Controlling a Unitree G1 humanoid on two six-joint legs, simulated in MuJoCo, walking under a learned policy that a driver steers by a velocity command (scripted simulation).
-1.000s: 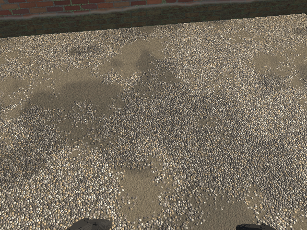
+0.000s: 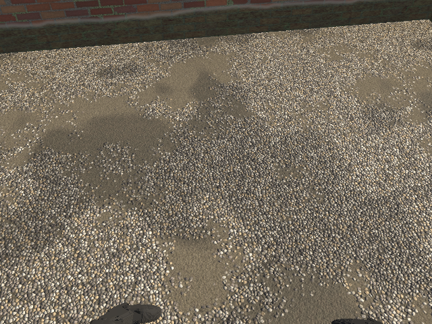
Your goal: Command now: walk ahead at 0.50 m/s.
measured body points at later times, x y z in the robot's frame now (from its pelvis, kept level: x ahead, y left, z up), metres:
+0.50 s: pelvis +0.00 +0.00 +0.00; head -0.01 +0.00 +0.45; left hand +0.22 +0.18 -0.06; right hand +0.20 -0.20 -0.07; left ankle -0.01 +0.10 -0.72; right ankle +0.02 -0.10 -0.72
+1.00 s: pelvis +0.00 -0.01 +0.00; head -0.01 -0.01 +0.45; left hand +0.22 +0.18 -0.06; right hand +0.20 -0.20 -0.07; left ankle -0.01 +0.10 -0.72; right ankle +0.02 -0.10 -0.72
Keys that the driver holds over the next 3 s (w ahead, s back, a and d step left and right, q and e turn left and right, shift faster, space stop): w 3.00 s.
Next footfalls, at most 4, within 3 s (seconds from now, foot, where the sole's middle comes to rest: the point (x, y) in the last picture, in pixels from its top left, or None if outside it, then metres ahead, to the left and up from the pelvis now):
none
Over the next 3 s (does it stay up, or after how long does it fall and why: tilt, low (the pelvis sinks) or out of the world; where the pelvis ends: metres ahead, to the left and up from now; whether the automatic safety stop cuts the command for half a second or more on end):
stays up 0.00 -0.01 0.00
